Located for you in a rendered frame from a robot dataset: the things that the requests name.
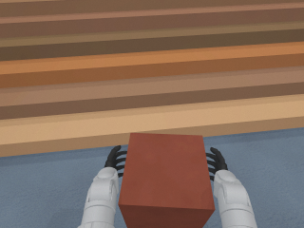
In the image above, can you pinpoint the left robot hand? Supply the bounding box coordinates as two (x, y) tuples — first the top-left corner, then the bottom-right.
(104, 145), (127, 178)

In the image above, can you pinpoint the carton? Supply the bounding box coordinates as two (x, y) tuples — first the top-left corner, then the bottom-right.
(118, 132), (216, 228)

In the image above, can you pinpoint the robot left forearm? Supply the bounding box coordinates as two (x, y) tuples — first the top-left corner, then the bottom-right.
(78, 167), (120, 228)

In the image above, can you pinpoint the right robot hand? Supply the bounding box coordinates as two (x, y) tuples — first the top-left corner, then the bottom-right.
(205, 147), (228, 181)

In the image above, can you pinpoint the robot right forearm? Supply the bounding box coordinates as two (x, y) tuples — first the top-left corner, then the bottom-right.
(213, 169), (257, 228)

